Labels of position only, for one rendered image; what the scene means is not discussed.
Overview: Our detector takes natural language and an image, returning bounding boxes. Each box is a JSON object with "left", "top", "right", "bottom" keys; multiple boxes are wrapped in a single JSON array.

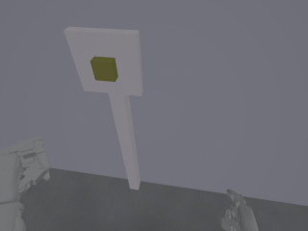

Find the robot left forearm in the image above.
[{"left": 0, "top": 201, "right": 26, "bottom": 231}]

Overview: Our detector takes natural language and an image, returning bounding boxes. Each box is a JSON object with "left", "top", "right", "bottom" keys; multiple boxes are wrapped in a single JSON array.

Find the right robot hand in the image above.
[{"left": 221, "top": 189, "right": 259, "bottom": 231}]

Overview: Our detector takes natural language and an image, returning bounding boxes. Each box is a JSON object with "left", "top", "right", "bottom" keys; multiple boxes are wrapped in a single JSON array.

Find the button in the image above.
[{"left": 90, "top": 56, "right": 118, "bottom": 82}]

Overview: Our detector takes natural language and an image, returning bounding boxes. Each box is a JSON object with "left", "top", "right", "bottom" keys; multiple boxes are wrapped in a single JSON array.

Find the panel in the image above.
[{"left": 64, "top": 27, "right": 143, "bottom": 191}]

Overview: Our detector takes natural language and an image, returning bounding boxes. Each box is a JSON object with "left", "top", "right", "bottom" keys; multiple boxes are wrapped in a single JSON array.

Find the left robot hand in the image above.
[{"left": 0, "top": 137, "right": 50, "bottom": 203}]

